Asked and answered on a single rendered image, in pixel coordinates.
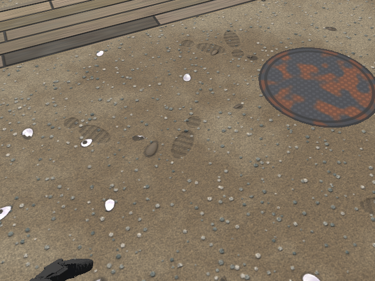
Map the left robot hand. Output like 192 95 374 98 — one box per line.
30 258 93 281

